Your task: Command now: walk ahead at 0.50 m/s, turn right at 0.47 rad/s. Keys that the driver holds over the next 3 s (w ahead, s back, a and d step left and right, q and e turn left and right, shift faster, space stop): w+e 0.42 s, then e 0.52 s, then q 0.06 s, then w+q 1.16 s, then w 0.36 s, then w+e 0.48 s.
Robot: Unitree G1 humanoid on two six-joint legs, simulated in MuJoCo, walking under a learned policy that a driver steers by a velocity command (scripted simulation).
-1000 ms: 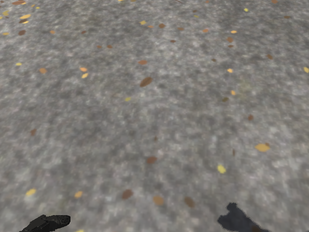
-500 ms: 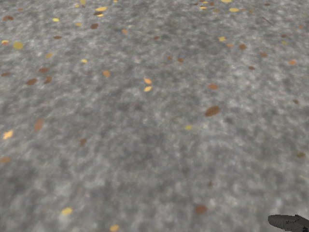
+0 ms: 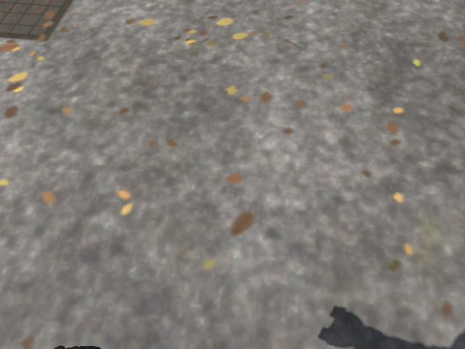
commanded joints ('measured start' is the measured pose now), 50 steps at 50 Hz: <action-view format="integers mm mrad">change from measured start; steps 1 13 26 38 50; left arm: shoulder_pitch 337 210 296 113 134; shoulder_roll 224 170 190 77 151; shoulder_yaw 72 58 55 42 57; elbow -10 -44 -76 -164 -205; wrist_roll -8 -1 -4 5 31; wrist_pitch -5 -1 35 93 63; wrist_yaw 14 69 82 54 55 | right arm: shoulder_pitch -7 -278 -73 -224 -197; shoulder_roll -111 -46 -103 -153 -135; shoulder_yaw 0 12 -22 -37 -23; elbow -124 -206 -203 -128 -109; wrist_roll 16 -8 -5 5 26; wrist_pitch -75 -64 -63 -4 28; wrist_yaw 22 20 29 1 27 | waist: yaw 154 84 -12 32 78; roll -140 -54 148 118 -95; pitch -391 -37 -215 -115 -252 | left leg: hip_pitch -737 -510 194 -101 -594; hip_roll -66 -10 341 226 22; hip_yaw -254 -184 -638 -92 -179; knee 680 -34 -297 -425 538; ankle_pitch -53 553 653 817 -104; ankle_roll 19 -46 248 238 -23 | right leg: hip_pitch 933 257 -191 29 553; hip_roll -335 -96 3 -96 -347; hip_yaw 820 278 222 55 370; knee -304 -385 710 218 -215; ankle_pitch -231 154 -417 -28 542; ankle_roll -279 -137 124 148 -222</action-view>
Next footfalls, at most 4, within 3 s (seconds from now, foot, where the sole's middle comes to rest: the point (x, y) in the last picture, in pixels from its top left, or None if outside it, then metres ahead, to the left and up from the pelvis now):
0.44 left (208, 346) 0.45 0.09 -0.75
0.92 right None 0.43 -0.18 -0.75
1.40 left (235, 291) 0.61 0.01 -0.75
1.84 right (327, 215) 0.85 -0.30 -0.75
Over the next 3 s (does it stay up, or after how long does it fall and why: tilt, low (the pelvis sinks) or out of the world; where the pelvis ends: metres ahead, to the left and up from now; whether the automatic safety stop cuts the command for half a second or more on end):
stays up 1.37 -0.18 0.02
